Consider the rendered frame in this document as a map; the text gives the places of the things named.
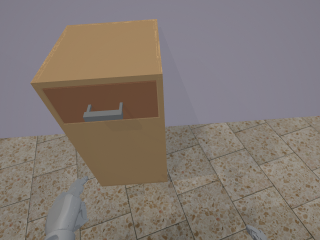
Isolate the left robot hand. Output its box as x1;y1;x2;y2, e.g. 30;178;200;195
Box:
44;176;89;235

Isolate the left robot forearm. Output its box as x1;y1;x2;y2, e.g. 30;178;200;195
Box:
44;229;76;240

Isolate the cabinet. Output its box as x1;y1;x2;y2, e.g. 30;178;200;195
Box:
30;19;168;187

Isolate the right robot hand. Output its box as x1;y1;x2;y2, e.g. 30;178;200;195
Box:
246;225;267;240

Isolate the drawer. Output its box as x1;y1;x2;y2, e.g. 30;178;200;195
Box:
42;80;159;124

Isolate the handle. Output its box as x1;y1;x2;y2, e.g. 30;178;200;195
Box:
83;102;124;122

